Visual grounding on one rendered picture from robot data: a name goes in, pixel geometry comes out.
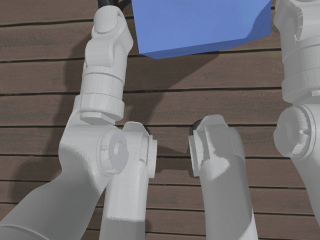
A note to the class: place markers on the right robot forearm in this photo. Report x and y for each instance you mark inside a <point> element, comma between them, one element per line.
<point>298,22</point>

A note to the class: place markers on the robot left upper arm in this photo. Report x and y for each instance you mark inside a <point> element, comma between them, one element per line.
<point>90,155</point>

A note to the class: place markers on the left robot forearm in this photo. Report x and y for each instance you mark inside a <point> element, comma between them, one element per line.
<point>104,71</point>

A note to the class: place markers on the carton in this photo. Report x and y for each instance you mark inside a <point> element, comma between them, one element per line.
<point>172,28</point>

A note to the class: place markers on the robot right upper arm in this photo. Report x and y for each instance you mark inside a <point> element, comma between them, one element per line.
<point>297,136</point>

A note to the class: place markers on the robot left thigh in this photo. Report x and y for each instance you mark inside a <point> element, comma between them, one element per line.
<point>124,211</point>

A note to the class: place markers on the robot left hand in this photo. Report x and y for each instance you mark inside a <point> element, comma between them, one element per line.
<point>121,5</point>

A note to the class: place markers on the robot thigh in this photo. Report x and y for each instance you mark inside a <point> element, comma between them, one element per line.
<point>227,201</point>
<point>124,211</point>

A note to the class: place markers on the robot right thigh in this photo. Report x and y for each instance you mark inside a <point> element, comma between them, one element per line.
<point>227,201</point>

